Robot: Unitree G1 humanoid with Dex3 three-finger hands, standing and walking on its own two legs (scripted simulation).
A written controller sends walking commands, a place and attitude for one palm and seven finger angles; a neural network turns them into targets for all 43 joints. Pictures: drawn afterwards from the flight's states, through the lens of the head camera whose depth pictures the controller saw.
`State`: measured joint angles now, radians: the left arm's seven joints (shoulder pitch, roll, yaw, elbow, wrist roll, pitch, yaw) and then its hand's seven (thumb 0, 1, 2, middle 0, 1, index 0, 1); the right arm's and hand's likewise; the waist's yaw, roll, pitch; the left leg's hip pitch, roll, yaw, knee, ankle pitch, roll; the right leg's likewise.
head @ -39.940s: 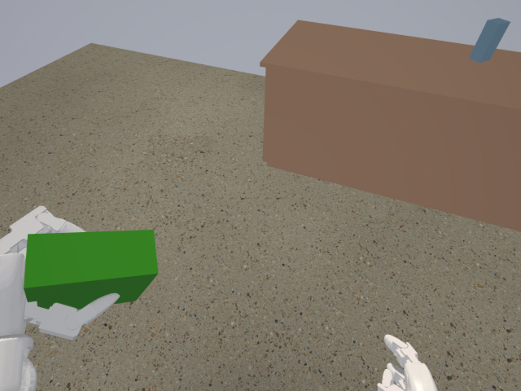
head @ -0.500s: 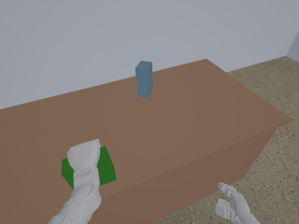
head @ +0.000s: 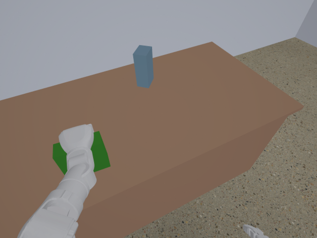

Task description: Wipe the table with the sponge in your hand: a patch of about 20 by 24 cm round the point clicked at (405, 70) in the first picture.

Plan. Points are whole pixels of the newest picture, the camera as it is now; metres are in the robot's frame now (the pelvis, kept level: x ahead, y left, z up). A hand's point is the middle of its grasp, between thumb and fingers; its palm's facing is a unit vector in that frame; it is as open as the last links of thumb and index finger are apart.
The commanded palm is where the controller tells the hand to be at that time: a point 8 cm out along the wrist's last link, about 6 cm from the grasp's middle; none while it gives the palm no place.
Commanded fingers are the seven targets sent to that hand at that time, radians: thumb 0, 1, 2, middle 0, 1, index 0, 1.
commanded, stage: wipe forward along the middle lane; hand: left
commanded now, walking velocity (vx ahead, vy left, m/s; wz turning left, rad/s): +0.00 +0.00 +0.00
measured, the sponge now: (85, 159) +0.35 +0.25 -0.05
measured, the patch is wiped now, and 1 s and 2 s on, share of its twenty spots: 1.00 1.00 1.00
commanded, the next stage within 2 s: slide back across to the first lane in 1.06 s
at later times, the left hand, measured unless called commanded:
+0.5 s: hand (80, 136) +0.40 +0.27 +0.00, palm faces -0.10 +0.00 -1.00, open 9.7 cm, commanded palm +0.39 +0.26 +0.03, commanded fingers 0.00 0.10 1.30 -1.20 -1.60 -1.20 -1.60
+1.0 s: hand (77, 124) +0.45 +0.30 +0.00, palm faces -0.11 +0.00 -0.99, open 9.7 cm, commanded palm +0.44 +0.28 +0.03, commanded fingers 0.00 0.10 1.30 -1.20 -1.60 -1.20 -1.60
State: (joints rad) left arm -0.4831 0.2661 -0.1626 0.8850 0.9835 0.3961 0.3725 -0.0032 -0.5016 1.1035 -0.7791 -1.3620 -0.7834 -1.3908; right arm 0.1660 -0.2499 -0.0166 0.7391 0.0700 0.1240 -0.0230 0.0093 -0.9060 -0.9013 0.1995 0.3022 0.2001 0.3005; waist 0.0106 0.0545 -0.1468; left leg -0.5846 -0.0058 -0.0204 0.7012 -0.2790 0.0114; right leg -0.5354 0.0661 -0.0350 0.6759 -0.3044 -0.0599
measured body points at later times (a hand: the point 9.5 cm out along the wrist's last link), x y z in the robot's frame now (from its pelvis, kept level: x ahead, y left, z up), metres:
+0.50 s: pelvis +0.00 +0.01 -0.01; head +0.05 +0.01 +0.44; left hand +0.40 +0.27 +0.05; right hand +0.10 -0.25 -0.14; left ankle +0.04 +0.11 -0.72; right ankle +0.02 -0.08 -0.72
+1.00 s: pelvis +0.01 +0.03 -0.01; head +0.08 +0.04 +0.43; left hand +0.45 +0.30 +0.05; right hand +0.07 -0.24 -0.14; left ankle +0.04 +0.11 -0.72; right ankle +0.02 -0.08 -0.72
